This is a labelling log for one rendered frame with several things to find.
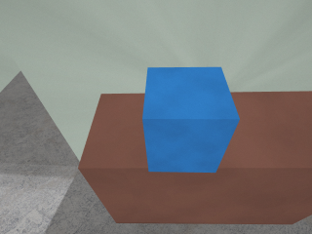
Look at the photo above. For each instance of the carton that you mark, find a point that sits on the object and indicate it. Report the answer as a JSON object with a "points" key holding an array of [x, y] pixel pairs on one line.
{"points": [[188, 118]]}

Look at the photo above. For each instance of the pedestal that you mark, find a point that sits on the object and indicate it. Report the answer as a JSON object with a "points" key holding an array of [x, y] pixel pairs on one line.
{"points": [[264, 176]]}

